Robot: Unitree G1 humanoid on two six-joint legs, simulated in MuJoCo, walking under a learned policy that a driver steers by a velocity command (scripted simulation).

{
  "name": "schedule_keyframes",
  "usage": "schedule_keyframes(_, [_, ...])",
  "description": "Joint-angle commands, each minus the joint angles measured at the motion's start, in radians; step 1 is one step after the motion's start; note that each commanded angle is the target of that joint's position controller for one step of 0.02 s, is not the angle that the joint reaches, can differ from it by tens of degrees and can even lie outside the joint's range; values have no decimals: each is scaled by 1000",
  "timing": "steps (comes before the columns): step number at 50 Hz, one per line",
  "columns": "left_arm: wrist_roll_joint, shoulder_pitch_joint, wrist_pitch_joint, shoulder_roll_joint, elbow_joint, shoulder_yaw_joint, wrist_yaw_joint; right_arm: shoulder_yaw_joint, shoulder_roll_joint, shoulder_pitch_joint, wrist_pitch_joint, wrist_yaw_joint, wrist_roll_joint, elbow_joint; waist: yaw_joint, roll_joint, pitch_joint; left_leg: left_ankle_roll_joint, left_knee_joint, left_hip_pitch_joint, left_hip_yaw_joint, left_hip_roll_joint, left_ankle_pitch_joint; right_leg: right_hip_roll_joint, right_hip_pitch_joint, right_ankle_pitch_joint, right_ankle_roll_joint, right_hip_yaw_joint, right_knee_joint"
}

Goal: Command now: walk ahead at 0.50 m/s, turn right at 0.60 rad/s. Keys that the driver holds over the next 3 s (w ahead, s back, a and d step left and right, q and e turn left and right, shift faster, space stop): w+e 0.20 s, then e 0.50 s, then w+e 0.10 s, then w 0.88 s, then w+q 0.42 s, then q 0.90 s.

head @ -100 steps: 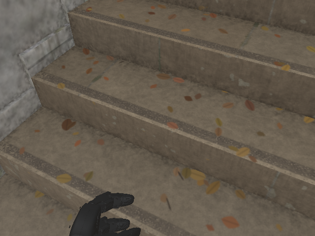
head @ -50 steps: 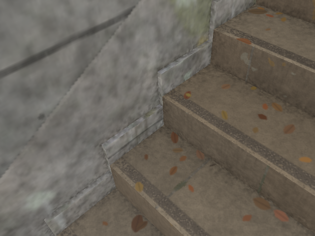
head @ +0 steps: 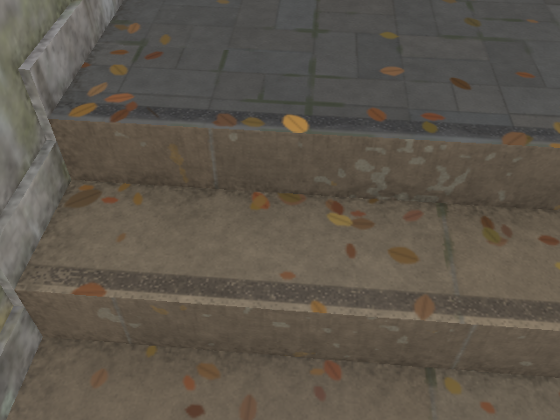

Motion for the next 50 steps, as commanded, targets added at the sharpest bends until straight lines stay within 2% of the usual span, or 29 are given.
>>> schedule_keyframes(1, [-12, 527, -28, 191, 218, 84, -23, -3, -1, -201, -28, -28, 36, -149, 148, -281, 82, 91, 994, -920, -236, -265, 52, -193, 727, 328, -172, 856, -747])
schedule_keyframes(3, [-21, 197, -17, 29, 203, 43, -67, 22, 33, -202, -4, -51, 12, -151, -53, -39, 138, 145, 1024, -827, -158, -171, 47, -149, 377, 318, -188, 665, -738])
schedule_keyframes(5, [-18, -8, 2, 12, 147, 40, -58, 20, -18, -145, 22, -48, 21, -127, -121, 11, 105, 125, 948, -745, -54, -128, 44, -142, 226, 353, -207, 548, -849])
schedule_keyframes(6, [-1, -34, -1, 7, 138, 39, -44, 20, -36, -176, 27, -47, 32, -115, -99, 12, 95, 100, 872, -685, -23, -108, 75, -104, 155, 305, -197, 479, -883])
schedule_keyframes(7, [20, 56, -11, 31, 171, 44, -22, 38, -3, -183, 31, -28, 45, -106, -53, -115, 113, 94, 1130, -748, 29, -139, -2, -96, 196, 356, -212, 452, -893])
schedule_keyframes(9, [70, 311, -10, 2, 276, 28, -5, 74, 47, -334, 28, -19, 24, -125, 36, -72, 158, 142, 1280, -1015, 18, -138, -103, -132, 410, 349, -209, 492, -880])
schedule_keyframes(12, [72, 480, -35, -47, 335, -1, -15, 91, 8, -590, 15, -71, 36, -254, 94, -12, 68, 148, 794, -998, 65, -63, -139, -133, 568, 389, -147, 439, -909])
schedule_keyframes(13, [64, 500, -40, -37, 321, -3, -19, 88, 6, -643, 16, -81, 32, -267, 119, -75, 79, 112, 714, -915, 116, -55, -85, -117, 507, 430, -155, 421, -943])
schedule_keyframes(15, [-9, 403, -35, 9, 236, 5, -44, 120, 97, -800, 64, -61, 21, -349, 114, -151, 120, 35, 375, -453, 248, -71, -282, -170, 181, 507, -206, 422, -1192])
schedule_keyframes(16, [-28, 327, -51, 78, 190, 21, -47, 116, 120, -664, 65, -40, 43, -344, 26, -254, 128, 26, 430, -283, 291, -112, -160, -212, 164, 966, -218, 389, -1143])
schedule_keyframes(18, [-69, 304, -70, 243, 138, 86, -47, 61, -51, -494, 50, -24, 75, -282, -39, -206, 26, 12, 76, -188, 319, -234, -209, -215, 517, 1753, -172, 357, -982])
schedule_keyframes(19, [-61, 299, -77, 245, 137, 113, -52, 17, -128, -304, 44, -58, 81, -231, -83, -205, -56, 42, -107, 25, 212, -225, -110, -177, 591, 1905, -95, 349, -819])
schedule_keyframes(20, [-23, 396, -73, 34, 145, 76, -34, 0, -154, -35, 42, -89, 42, -183, -86, 66, -486, 277, -138, 573, -164, 35, 549, -78, 421, 1369, -15, 340, -417])
schedule_keyframes(21, [-19, 416, -37, -49, 114, 65, -38, -10, -194, 181, 54, -87, 10, -147, -136, 355, -601, 484, -535, 755, -833, 356, 382, 149, 100, 263, 26, 336, 3])
schedule_keyframes(22, [-45, 251, -6, 24, 117, 116, -42, -17, -200, 168, 28, -103, -13, -127, -169, 211, -273, 380, -660, 424, -917, 313, -51, 89, -43, 409, 12, 426, 382])
schedule_keyframes(23, [-53, 187, 0, -3, 120, 128, -34, -18, -178, 11, 0, -107, 15, -121, -109, 123, -40, 310, -664, 152, -736, 267, -278, 33, -99, 481, -10, 363, 442])
schedule_keyframes(25, [-6, 154, 8, -46, 130, 111, 6, 25, 45, -165, -16, -105, 67, -83, 16, -80, -9, 230, -565, -24, -354, 217, -219, -44, -59, 453, -51, 276, 466])
schedule_keyframes(27, [-14, 90, 32, -108, 99, 82, 7, 59, 194, -231, -27, -120, 75, -47, 95, -4, 32, 191, -664, -90, -175, 141, -154, -98, -76, 351, -88, 264, 413])
schedule_keyframes(28, [-24, 95, 38, -120, 100, 72, 1, 58, 201, -252, -34, -134, 64, -46, 103, 2, 23, 175, -681, -79, -102, 114, -135, -104, -103, 334, -94, 267, 395])
schedule_keyframes(30, [-41, 19, 31, -56, 61, 72, -15, 30, 91, -189, -43, -130, 25, -52, 89, -28, -10, 156, -733, -48, 49, 81, -150, -129, -124, 449, -69, 211, 297])
schedule_keyframes(33, [-30, -24, 58, 20, 59, 84, -48, 20, 29, -203, -54, -83, 8, -85, 89, -9, 25, 131, -838, -97, 196, 80, -197, -149, -58, 446, -44, 125, 251])
schedule_keyframes(36, [-1, 17, 63, 74, 99, 111, -46, 21, -29, -294, -92, -72, 28, -169, 122, 6, 50, 72, -874, -153, 280, 69, -202, -185, 211, 476, -1, 99, 20])
schedule_keyframes(40, [13, -102, 57, 66, 7, 115, -15, -36, -152, -162, -93, -87, 37, -159, 12, 8, 117, 164, -882, 247, 161, 229, -257, -170, 169, 260, 25, 85, -358])
schedule_keyframes(43, [-11, -59, 32, 20, -29, 104, 4, -41, -122, -87, -21, -93, 56, -151, -7, -10, 118, 174, -849, 447, 116, 295, -240, -150, 250, 238, -10, 84, -679])
schedule_keyframes(45, [-18, 50, -18, 71, 38, 150, 19, -4, -23, -134, 8, -80, 64, -175, 37, -80, 26, 80, -638, 292, 244, 141, -238, -81, 623, 422, -66, 71, -859])
schedule_keyframes(46, [-19, 133, -28, 177, 59, 192, 40, 11, 65, -79, 5, -68, 67, -212, 15, -233, -21, 8, -449, 143, 343, -7, -273, -154, 769, 644, -177, 202, -856])
schedule_keyframes(47, [-34, 304, -13, 278, 99, 220, 51, 14, 38, -172, -11, -40, 56, -290, 142, -304, 20, -58, -276, -160, 287, -119, -411, -295, 904, 485, -335, 588, -979])
schedule_keyframes(48, [-6, 432, -17, 277, 152, 222, 53, 8, 34, -247, -13, -17, 48, -282, 227, -249, 79, -53, 62, -424, 159, -130, -459, -351, 1032, 460, -373, 691, -1021])
schedule_keyframes(50, [37, 469, -14, 240, 185, 215, 32, -15, -13, -131, -27, -9, 48, -167, 222, -159, 105, 21, 810, -761, -33, -185, -426, -381, 1052, 540, -341, 657, -947])
Next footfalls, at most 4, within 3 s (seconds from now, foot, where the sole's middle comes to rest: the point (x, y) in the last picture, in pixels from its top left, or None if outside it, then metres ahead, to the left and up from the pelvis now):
0.38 left None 0.42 0.08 -0.49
0.90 right None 0.32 -0.17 -0.49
1.32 left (344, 257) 0.69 -0.12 -0.33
1.92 right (545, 110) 0.92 -0.54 -0.16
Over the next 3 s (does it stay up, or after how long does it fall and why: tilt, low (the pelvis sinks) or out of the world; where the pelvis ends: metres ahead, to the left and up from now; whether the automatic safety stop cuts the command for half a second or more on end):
stays up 1.18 -0.54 0.61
